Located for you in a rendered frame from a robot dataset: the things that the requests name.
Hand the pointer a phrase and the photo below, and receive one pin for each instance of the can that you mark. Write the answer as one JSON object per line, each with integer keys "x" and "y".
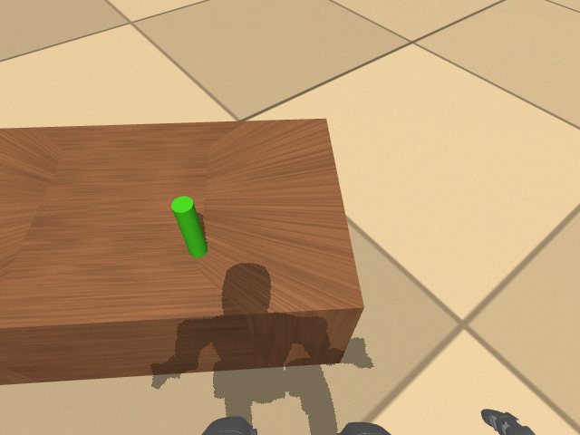
{"x": 186, "y": 215}

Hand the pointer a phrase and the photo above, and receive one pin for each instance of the right robot hand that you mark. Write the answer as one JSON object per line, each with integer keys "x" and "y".
{"x": 505, "y": 423}

